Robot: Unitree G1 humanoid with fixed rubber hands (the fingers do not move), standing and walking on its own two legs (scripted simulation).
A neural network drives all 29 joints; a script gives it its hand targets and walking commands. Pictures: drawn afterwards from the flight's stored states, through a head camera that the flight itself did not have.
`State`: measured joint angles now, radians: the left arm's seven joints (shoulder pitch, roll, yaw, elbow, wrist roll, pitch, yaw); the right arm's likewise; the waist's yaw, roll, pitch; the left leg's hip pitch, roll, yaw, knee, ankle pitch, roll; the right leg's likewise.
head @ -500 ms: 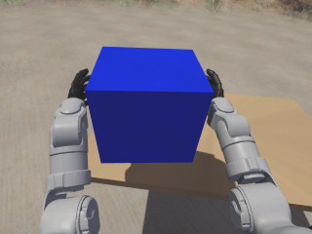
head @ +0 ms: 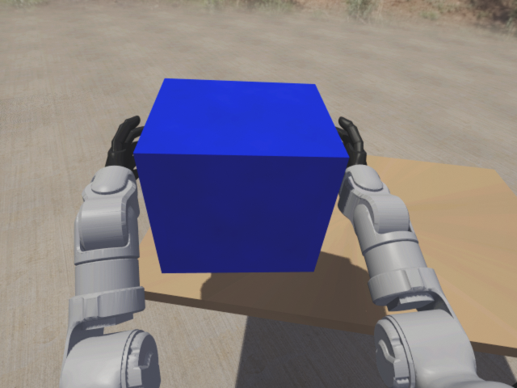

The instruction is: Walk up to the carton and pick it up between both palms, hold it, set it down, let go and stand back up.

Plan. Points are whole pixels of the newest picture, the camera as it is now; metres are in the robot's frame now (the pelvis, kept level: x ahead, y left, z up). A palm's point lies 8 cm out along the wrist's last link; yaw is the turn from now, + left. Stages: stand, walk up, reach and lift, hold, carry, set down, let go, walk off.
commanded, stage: hold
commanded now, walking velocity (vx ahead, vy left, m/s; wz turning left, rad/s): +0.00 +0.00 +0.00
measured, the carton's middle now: (240, 176) +0.39 +0.00 +0.18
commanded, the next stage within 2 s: none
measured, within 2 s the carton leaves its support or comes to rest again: neither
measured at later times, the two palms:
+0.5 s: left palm (122, 167) +0.36 +0.17 +0.22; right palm (351, 168) +0.36 -0.16 +0.22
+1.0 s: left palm (127, 172) +0.36 +0.16 +0.21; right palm (353, 171) +0.36 -0.17 +0.21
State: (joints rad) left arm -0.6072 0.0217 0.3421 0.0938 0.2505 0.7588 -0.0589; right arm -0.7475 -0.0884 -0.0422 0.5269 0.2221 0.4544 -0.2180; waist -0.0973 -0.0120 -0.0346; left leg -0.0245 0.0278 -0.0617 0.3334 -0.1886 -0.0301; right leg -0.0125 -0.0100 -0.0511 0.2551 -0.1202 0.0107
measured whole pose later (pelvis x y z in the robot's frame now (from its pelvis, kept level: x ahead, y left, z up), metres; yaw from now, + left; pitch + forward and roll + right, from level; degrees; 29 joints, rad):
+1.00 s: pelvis +0.00 +0.00 +0.00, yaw -1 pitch -7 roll -1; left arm -0.61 0.00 0.36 0.10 0.27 0.76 -0.06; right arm -0.75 -0.10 -0.03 0.53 0.23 0.45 -0.21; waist -0.09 -0.02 -0.03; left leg -0.02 0.03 -0.05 0.32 -0.18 -0.03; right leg -0.02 -0.01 -0.03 0.27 -0.12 0.01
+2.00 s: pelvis +0.00 +0.00 +0.00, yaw +0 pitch -7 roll -1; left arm -0.62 0.01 0.36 0.12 0.26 0.75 -0.06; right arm -0.76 -0.11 -0.01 0.55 0.25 0.46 -0.23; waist -0.10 0.00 -0.04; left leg -0.01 0.03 -0.06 0.33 -0.19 -0.03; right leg 0.00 -0.01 -0.04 0.25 -0.12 0.01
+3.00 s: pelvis +0.00 +0.00 +0.00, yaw +0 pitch -7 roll -1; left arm -0.64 0.03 0.36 0.15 0.25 0.74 -0.06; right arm -0.77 -0.09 -0.04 0.56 0.24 0.46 -0.23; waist -0.09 -0.01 -0.05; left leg -0.03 0.02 -0.06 0.33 -0.18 -0.02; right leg -0.02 -0.01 -0.03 0.26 -0.12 0.01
